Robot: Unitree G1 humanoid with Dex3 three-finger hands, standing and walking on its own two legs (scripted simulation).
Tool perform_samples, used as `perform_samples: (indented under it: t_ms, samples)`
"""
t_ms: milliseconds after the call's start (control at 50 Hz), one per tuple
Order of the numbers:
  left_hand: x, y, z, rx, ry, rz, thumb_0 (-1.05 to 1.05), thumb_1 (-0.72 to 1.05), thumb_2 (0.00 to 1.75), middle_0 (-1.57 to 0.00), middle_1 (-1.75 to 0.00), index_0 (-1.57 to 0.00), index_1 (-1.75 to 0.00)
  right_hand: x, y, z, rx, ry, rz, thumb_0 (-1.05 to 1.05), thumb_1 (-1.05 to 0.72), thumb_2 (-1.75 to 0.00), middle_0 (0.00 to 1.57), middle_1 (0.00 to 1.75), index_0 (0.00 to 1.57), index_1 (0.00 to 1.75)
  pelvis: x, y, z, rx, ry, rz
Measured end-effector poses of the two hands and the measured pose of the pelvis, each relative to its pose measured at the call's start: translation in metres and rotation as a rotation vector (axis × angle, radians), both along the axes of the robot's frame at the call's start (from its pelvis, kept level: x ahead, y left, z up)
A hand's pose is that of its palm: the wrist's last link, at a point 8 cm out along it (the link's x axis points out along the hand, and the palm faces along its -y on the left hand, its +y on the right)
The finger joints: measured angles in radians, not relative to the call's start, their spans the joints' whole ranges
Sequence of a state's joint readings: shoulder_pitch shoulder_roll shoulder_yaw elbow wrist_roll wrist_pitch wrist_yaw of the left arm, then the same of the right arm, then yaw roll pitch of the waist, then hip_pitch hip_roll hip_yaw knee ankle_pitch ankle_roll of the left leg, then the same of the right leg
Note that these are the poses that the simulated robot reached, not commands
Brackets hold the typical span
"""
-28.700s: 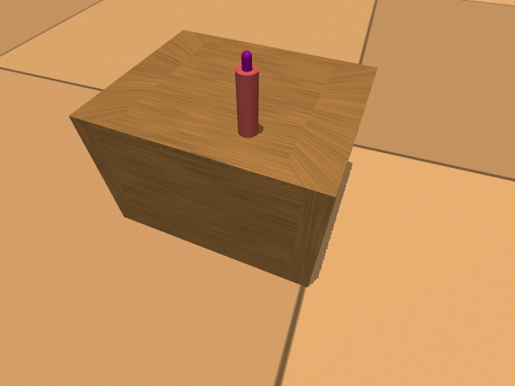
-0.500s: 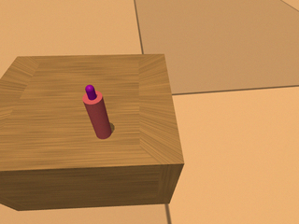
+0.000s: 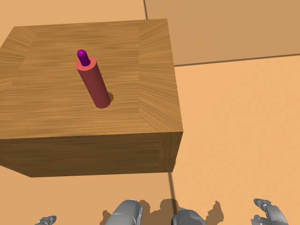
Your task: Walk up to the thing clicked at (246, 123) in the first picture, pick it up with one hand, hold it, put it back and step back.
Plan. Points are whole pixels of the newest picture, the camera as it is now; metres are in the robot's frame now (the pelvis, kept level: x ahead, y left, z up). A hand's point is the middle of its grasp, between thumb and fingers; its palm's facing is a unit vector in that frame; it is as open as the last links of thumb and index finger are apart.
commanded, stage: step back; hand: left
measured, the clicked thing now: (93, 80) +0.57 +0.21 -0.03
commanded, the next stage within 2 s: none
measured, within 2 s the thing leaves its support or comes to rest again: neither
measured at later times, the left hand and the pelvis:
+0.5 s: hand out of the picture -0.01 +0.28 -0.15, palm faces -0.05 -0.92 -0.39, open 7.4 cm; pelvis -0.11 +0.01 +0.00, yaw -2 degrees
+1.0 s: hand out of the picture -0.13 +0.30 -0.15, palm faces +0.01 -0.92 -0.39, open 7.4 cm; pelvis -0.26 +0.03 +0.00, yaw +2 degrees
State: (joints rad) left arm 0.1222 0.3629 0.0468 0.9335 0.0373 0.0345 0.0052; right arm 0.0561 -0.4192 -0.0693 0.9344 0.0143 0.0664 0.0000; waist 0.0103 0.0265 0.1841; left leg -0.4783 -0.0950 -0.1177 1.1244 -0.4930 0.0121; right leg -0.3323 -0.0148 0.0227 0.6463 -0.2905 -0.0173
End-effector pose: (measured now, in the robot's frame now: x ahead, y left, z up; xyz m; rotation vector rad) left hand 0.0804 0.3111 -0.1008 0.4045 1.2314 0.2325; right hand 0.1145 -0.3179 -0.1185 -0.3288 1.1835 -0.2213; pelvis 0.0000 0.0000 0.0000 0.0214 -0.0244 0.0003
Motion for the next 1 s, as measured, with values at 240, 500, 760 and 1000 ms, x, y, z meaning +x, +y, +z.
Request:
perform_samples:
  t_ms: [240, 500, 760, 1000]
  samples:
    - [-0.028, 0.022, -0.018, -0.045, -0.095, 0.026, 0.01, 0.9, 0.9, -0.21, -0.3, -0.21, -0.3, -0.086, 0.031, 0.008, -0.039, 0.121, 0.074, 0.0, -0.91, -0.9, 0.2, 0.3, 0.2, 0.3, -0.052, 0.02, -0.004, -0.021, -0.009, 0.049]
    - [-0.097, 0.008, -0.012, -0.038, -0.042, -0.022, 0.01, 0.9, 0.9, -0.2, -0.3, -0.21, -0.3, -0.119, 0.021, 0.015, -0.029, -0.039, 0.042, 0.0, -0.9, -0.9, 0.21, 0.3, 0.2, 0.3, -0.112, 0.009, -0.001, -0.025, -0.001, -0.029]
    - [-0.156, -0.006, 0.018, -0.001, -0.119, -0.033, 0.01, 0.9, 0.9, -0.21, -0.3, -0.21, -0.3, -0.207, 0.008, 0.001, -0.001, 0.028, 0.013, 0.0, -0.91, -0.9, 0.2, 0.3, 0.2, 0.3, -0.178, 0.003, 0.005, -0.004, 0.001, -0.012]
    - [-0.219, 0.027, -0.008, -0.041, -0.143, -0.001, 0.01, 0.9, 0.9, -0.21, -0.3, -0.21, -0.3, -0.298, 0.037, 0.015, -0.043, 0.075, 0.054, 0.01, -0.91, -0.9, 0.2, 0.3, 0.2, 0.3, -0.256, 0.028, -0.001, -0.03, -0.026, 0.035]
